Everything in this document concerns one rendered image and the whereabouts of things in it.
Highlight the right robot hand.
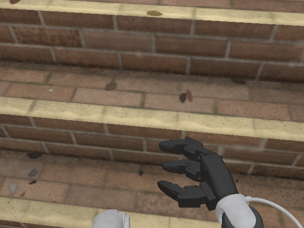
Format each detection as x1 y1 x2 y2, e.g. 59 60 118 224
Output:
157 136 238 212

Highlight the robot right forearm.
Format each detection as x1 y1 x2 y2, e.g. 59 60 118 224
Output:
215 194 264 228

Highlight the robot left thigh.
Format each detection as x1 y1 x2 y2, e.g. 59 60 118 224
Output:
92 210 131 228

